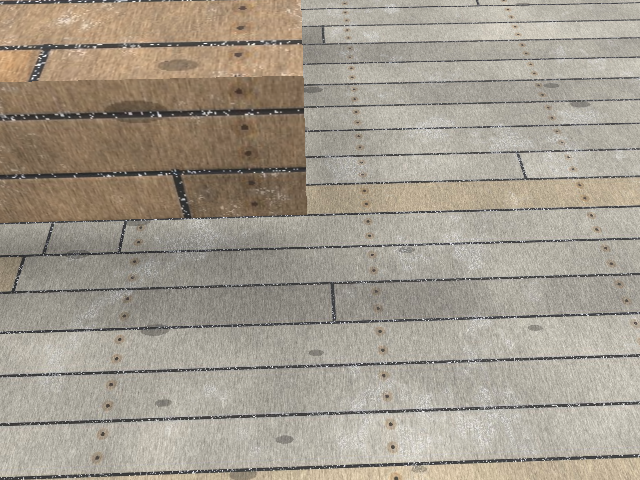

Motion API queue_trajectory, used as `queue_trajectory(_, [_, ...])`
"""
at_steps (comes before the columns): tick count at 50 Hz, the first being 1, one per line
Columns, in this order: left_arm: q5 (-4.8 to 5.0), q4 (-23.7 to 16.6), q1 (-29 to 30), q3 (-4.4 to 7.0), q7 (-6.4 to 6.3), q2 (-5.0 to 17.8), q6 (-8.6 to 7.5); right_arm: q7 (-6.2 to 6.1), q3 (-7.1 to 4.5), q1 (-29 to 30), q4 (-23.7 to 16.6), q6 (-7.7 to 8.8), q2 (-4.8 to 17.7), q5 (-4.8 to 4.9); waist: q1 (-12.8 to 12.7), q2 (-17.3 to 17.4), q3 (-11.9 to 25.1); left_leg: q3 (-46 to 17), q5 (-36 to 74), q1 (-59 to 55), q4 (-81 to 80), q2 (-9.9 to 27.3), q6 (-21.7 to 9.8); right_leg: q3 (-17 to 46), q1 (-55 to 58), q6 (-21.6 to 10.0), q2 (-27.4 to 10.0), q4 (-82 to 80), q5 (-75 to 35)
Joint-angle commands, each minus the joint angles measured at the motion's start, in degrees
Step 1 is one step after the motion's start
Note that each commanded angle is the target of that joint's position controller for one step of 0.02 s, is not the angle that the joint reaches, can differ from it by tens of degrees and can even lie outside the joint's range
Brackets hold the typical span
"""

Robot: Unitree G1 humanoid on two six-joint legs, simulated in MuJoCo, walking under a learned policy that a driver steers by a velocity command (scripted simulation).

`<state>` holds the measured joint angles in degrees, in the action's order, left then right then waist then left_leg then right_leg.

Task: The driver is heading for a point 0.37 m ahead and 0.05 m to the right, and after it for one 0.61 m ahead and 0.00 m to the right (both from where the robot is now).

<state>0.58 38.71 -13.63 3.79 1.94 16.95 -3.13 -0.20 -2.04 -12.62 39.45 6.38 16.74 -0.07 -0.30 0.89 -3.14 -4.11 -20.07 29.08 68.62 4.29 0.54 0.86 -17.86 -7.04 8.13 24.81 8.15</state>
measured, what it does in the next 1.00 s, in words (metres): walks ahead, turning right: left foot, then right foot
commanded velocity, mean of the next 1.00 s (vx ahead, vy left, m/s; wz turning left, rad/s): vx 0.23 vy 0.00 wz -0.41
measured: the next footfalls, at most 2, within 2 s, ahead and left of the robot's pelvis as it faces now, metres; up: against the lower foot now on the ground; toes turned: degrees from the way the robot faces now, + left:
left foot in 0.30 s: +0.36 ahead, +0.15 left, +0.00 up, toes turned -14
right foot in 0.76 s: +0.32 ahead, -0.12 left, +0.00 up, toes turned -28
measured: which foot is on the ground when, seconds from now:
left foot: up 0.00-0.28, down 0.30-0.76, up 0.78-1.00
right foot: down 0.00-0.30, up 0.32-0.74, down 0.76-1.00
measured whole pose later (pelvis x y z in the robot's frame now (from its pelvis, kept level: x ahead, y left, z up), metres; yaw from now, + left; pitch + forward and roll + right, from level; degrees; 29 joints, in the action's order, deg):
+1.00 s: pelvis +0.30 +0.00 +0.00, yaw -23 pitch +1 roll +0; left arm -1.4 37.6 -3.8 1.4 -0.7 12.3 0.6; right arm -0.9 -3.0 -11.0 46.3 -2.5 17.7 1.0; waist 1.9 2.0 -2.8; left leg -0.1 -28.1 23.0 51.8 3.7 5.9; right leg -4.5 -16.4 -2.4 -0.4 28.1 12.3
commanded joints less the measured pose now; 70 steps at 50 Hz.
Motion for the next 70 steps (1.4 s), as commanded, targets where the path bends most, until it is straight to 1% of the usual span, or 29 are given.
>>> queue_trajectory(1, [-0.02,-4.2,2.3,1.87,-0.9,7.1,-1.38,-0.47,-1.87,-3.7,-3.2,-0.62,6.2,-1.09,2.5,-1.8,4.1,0.0,3.4,5.4,-5.5,2.6,2.6,18.2,3.0,-11.8,-15.8,-12.7,-12.6])
queue_trajectory(6, [0.73,-2.3,-1.4,2.3,-2.2,8.8,-0.39,-0.37,-0.46,8.0,-6.0,-0.45,3.0,-1.01,-2.1,-4.0,3.1,2.0,22.2,0.8,-28.1,-1.1,4.3,12.6,-1.9,-7.0,-10.5,-10.1,-7.2])
queue_trajectory(9, [1.11,-1.2,-4.7,2.45,-2.35,9.3,0.27,0.46,-0.87,12.4,-7.2,0.25,4.3,0.29,-4.2,-5.4,3.9,1.0,24.0,-1.6,-35.3,-3.5,4.0,16.9,1.9,-6.1,-12.1,-7.1,-2.2])
queue_trajectory(12, [1.03,-1.0,-5.2,2.33,-2.49,8.7,0.7,1.1,-2.18,11.3,-7.3,0.96,6.9,0.75,-2.7,-7.5,4.6,-0.7,17.5,-3.9,-39.4,-4.1,1.9,23.3,7.7,-4.7,-14.6,-1.8,0.5])
queue_trajectory(14, [0.76,-1.7,-3.4,1.88,-2.6,6.7,1.12,0.67,-3.47,4.6,-6.1,1.53,8.6,-0.25,1.7,-8.2,6.6,0.4,18.8,-13.9,-44.1,-3.6,-1.3,22.3,7.2,-1.1,-11.1,7.4,-6.6])
queue_trajectory(15, [0.03,-3.1,-3.2,0.76,-2.6,3.4,0.96,0.17,-4.32,-2.0,-6.1,1.81,11.8,-1.74,4.4,-3.4,14.1,-6.6,26.6,-27.1,-41.8,5.4,-5.3,18.1,2.1,1.9,-7.5,22.0,-2.2])
queue_trajectory(16, [0.74,-3.9,-12.1,-0.31,-2.7,0.2,0.64,0.05,-5.17,-6.3,-4.9,0.84,15.6,-2.95,1.4,14.4,22.6,-28.5,33.7,-46.7,-42.0,20.8,-16.2,9.8,-16.9,6.5,0.6,40.8,27.4])
queue_trajectory(17, [1.03,-3.3,-13.4,0.56,-2.78,6.2,0.66,0.47,-4.64,-7.2,-4.9,0.06,11.9,-1.15,2.0,14.8,23.6,-37.8,27.1,-46.7,-44.5,23.3,-17.5,10.3,-23.5,8.2,-3.5,50.5,29.7])
queue_trajectory(18, [1.15,-3.6,-7.9,1.72,-2.97,9.7,1.45,0.1,-3.49,-4.8,-6.1,-0.62,7.8,-0.89,3.8,8.7,17.1,-28.6,27.8,-41.2,-44.8,20.3,-15.2,9.8,-25.5,9.5,-5.6,54.3,25.3])
queue_trajectory(19, [0.71,-4.6,-3.9,2.06,-3.25,10.0,2.3,-0.11,-2.78,-1.7,-6.4,-1.39,6.1,-1.07,3.3,4.5,12.9,-19.7,32.6,-34.6,-44.8,17.4,-13.3,7.5,-24.6,10.3,-7.3,53.7,21.9])
queue_trajectory(22, [0.92,-5.4,-3.3,1.91,-3.23,6.2,4.51,-0.36,-2.51,2.9,-4.9,-2.23,5.6,-1.2,-0.2,6.7,5.6,-5.8,36.3,-19.5,-49.1,10.8,-11.2,3.7,-18.1,11.0,-10.4,45.5,18.0])
queue_trajectory(25, [0.46,-6.7,-1.4,1.22,-3.24,3.6,5.37,-0.83,-3.48,3.9,-3.3,-2.48,7.8,-1.14,-0.1,7.6,6.5,-1.7,39.5,-19.4,-51.8,12.2,-13.5,1.9,-17.0,11.7,-11.0,37.5,14.3])
queue_trajectory(34, [0.19,-10.3,7.4,1.77,-0.7,5.1,6.35,-0.7,-4.67,5.6,-0.6,-4.7,11.4,1.17,1.8,6.9,6.7,6.3,28.1,-22.3,-49.8,14.3,-11.1,-2.4,-7.5,8.0,-10.8,15.6,6.2])
queue_trajectory(37, [-0.09,-9.5,4.2,2.18,-0.79,4.9,5.48,-0.23,-3.95,3.7,1.6,-4.99,10.0,2.47,-0.1,4.1,7.8,7.7,26.6,-20.2,-40.9,11.0,-7.5,-3.0,4.8,4.3,-7.5,-0.7,-2.5])
queue_trajectory(38, [-0.65,-9.0,1.3,3.13,-1.63,8.7,5.1,0.13,-2.69,0.8,2.4,-4.67,6.9,0.73,-0.4,-2.9,11.3,11.3,19.2,-14.2,-33.1,6.9,-3.2,3.9,16.0,2.4,-13.1,-2.7,-21.8])
queue_trajectory(39, [-2.31,-10.5,0.9,2.77,-2.73,11.9,4.92,1.06,-0.4,-0.6,0.8,-4.24,2.4,-2.56,0.9,-17.2,15.1,12.8,-14.0,0.3,-19.1,0.7,2.5,20.6,27.9,-5.8,-28.7,0.9,-46.2])
queue_trajectory(40, [-2.93,-9.2,0.8,0.84,-2.62,5.9,4.06,1.12,-0.91,0.4,1.8,-4.74,4.1,-1.2,-1.3,-12.9,19.5,4.4,-20.2,-0.5,-12.9,1.1,4.4,21.0,21.8,-12.8,-32.2,-0.4,-40.9])
queue_trajectory(42, [-2.26,-6.8,4.5,0.19,-1.82,4.1,2.65,0.84,-1.92,2.8,2.4,-5.9,7.1,1.24,-0.3,-9.0,13.2,2.0,-17.3,0.4,-12.3,1.9,4.5,12.4,17.4,-8.5,-25.1,-1.3,-32.8])
queue_trajectory(46, [-2.31,-5.4,10.9,0.97,-2.49,6.4,2.35,-0.67,-2.54,-0.6,4.7,-7.85,7.6,0.9,2.3,-8.8,9.6,3.2,-8.0,-7.3,-14.6,-0.3,5.9,4.4,7.9,-6.3,-22.6,-3.1,-29.7])
queue_trajectory(49, [-1.81,-4.1,10.5,1.5,-3.45,6.9,3.24,-1.13,-2.57,0.9,3.6,-8.7,6.9,1.18,0.5,-8.7,8.4,4.5,-7.3,-5.9,-15.4,-0.6,5.4,4.4,8.5,-7.4,-24.3,-4.1,-21.9])
queue_trajectory(55, [-1.5,-2.0,11.7,2.09,-4.36,7.0,4.21,-0.27,-2.53,1.8,1.3,-9.4,5.7,0.87,0.2,-9.0,7.6,6.8,-6.1,-7.9,-22.2,-0.4,2.7,3.8,9.5,-6.9,-26.8,-3.9,-15.7])
queue_trajectory(58, [0.24,-0.9,13.2,2.36,-4.72,7.1,4.77,0.67,-2.91,-3.3,2.5,-9.26,5.5,0.59,3.4,-7.8,7.8,9.5,4.5,-15.8,-36.9,-2.8,-0.9,-0.4,7.0,-2.2,-24.7,2.2,-11.2])
queue_trajectory(59, [0.71,0.5,10.2,2.27,-4.7,5.7,4.97,0.5,-3.56,-4.2,2.4,-9.02,7.6,0.2,2.9,-2.2,6.2,4.1,13.3,-19.1,-44.4,-1.4,-3.7,-4.3,2.6,2.5,-21.2,9.1,-1.7])
queue_trajectory(60, [-1.77,-0.9,9.6,1.39,-4.49,2.3,4.79,-0.71,-5.14,-3.9,1.0,-8.71,14.6,0.06,0.3,15.5,5.3,-16.8,32.4,-25.5,-47.8,12.7,-10.5,-10.7,-12.2,9.4,-12.8,25.3,18.2])
queue_trajectory(61, [-1.55,-3.6,17.3,1.59,-4.88,3.7,4.35,-0.08,-5.14,-4.6,-0.3,-7.58,16.2,-2.22,4.7,16.6,5.4,-27.9,36.8,-22.3,-51.6,19.6,-21.1,-2.1,-19.1,10.5,-6.1,36.9,32.9])
queue_trajectory(62, [-0.69,-3.3,17.4,2.18,-4.99,5.3,4.29,0.3,-4.85,-3.3,-0.7,-6.23,14.9,-2.8,4.2,10.2,5.7,-24.3,32.1,-22.5,-52.0,17.7,-20.8,2.2,-20.5,10.0,-7.6,42.5,30.3])
queue_trajectory(64, [-0.7,-0.9,14.5,2.94,-5.31,6.2,4.41,-0.34,-4.32,1.9,-1.2,-5.42,11.8,-0.29,1.2,4.7,4.6,-16.2,26.5,-23.6,-50.0,11.3,-14.2,3.5,-21.5,9.5,-9.5,41.6,20.1])
queue_trajectory(65, [-1.16,-0.3,13.5,3.17,-5.52,6.6,4.46,-0.86,-3.75,3.2,-1.6,-5.56,10.3,0.66,0.6,4.9,5.0,-14.6,28.2,-23.7,-49.7,9.9,-12.9,3.7,-20.7,10.1,-9.6,40.8,16.9])
queue_trajectory(70, [-0.29,0.4,12.1,2.59,-5.23,4.4,3.7,-2.0,-3.66,0.3,-2.3,-6.52,10.0,0.63,1.2,5.6,7.8,-13.6,29.7,-27.3,-48.9,7.2,-12.9,3.7,-18.0,12.1,-7.5,33.1,11.2])
Over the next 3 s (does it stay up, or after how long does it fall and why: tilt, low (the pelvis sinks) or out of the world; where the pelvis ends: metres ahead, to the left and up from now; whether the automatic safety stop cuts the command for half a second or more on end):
stays up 0.42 0.01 0.01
